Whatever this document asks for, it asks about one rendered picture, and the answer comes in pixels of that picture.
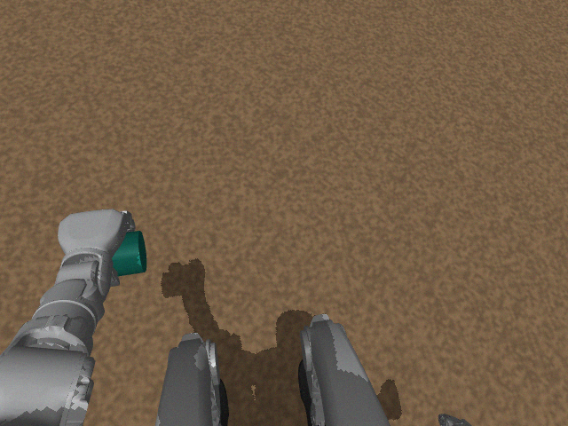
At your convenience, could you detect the right robot foot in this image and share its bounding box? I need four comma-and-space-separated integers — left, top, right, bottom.
298, 360, 326, 426

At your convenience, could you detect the left robot arm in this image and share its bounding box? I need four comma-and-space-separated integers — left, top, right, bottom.
0, 248, 113, 426

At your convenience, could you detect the can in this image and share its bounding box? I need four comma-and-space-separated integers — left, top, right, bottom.
112, 231, 146, 276

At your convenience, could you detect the left robot hand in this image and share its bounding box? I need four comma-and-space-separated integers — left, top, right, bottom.
58, 209, 136, 287

